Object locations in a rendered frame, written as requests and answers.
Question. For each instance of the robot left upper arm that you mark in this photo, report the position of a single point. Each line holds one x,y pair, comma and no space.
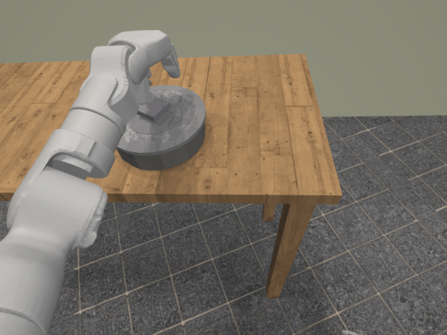
60,212

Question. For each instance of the left robot hand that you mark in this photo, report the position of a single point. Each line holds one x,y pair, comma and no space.
158,48

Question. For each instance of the knob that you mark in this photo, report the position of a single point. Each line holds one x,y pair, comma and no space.
154,110

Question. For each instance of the pot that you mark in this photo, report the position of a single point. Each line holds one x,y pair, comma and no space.
169,159

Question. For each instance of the lid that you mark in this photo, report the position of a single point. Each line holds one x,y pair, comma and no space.
179,125

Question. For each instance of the table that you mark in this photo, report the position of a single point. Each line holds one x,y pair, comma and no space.
265,141

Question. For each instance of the left robot forearm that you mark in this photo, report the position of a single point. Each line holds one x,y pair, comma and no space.
84,145

